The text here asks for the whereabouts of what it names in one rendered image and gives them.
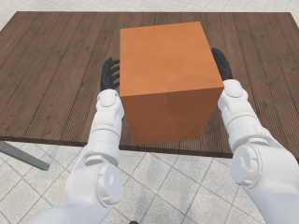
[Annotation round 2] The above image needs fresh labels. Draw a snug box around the robot right forearm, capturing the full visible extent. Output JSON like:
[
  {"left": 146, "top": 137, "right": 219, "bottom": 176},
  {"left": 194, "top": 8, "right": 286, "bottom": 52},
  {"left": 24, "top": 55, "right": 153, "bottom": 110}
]
[{"left": 218, "top": 79, "right": 299, "bottom": 168}]

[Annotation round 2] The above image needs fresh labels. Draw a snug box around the robot left forearm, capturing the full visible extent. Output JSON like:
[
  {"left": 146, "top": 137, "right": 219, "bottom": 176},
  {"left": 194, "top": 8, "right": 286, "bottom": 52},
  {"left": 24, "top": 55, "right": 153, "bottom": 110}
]
[{"left": 64, "top": 89, "right": 124, "bottom": 188}]

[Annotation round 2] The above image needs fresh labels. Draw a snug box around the left robot upper arm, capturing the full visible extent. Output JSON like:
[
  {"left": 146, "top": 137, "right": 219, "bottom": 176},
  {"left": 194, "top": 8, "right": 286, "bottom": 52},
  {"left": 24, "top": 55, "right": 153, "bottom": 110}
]
[{"left": 23, "top": 162, "right": 124, "bottom": 224}]

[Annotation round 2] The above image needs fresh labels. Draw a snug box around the robot left hand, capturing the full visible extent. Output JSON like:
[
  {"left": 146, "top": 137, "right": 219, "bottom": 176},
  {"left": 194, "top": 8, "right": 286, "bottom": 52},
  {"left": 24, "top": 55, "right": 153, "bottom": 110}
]
[{"left": 100, "top": 57, "right": 121, "bottom": 92}]

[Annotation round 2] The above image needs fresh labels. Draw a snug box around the right robot upper arm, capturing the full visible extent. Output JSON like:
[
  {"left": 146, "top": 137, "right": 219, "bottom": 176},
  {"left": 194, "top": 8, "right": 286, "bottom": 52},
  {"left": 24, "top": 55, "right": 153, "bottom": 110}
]
[{"left": 230, "top": 143, "right": 299, "bottom": 224}]

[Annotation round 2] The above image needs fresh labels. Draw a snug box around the carton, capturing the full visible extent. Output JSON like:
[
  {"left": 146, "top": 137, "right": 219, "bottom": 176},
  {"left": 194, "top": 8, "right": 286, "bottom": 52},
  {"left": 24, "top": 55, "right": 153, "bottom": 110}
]
[{"left": 120, "top": 21, "right": 225, "bottom": 145}]

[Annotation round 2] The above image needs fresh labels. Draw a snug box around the robot right hand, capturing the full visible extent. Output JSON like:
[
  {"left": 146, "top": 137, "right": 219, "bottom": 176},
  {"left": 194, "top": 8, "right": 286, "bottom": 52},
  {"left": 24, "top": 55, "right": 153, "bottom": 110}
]
[{"left": 211, "top": 48, "right": 234, "bottom": 81}]

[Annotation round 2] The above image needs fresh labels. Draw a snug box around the table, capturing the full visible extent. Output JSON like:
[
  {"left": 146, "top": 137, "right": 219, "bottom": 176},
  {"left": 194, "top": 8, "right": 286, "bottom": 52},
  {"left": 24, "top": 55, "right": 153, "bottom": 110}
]
[{"left": 0, "top": 11, "right": 299, "bottom": 171}]

